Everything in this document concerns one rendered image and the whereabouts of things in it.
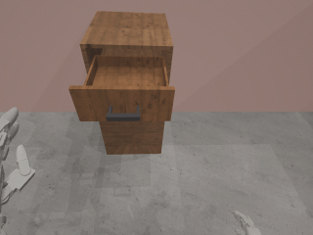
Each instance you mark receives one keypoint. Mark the handle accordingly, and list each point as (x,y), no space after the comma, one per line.
(123,116)

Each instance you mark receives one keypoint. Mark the robot right hand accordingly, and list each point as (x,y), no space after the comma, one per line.
(246,224)

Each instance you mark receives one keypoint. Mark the drawer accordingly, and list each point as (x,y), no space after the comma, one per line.
(124,82)

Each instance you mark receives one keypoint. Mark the cabinet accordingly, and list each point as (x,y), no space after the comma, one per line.
(129,34)

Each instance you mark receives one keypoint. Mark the robot left hand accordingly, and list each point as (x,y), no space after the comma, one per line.
(9,127)

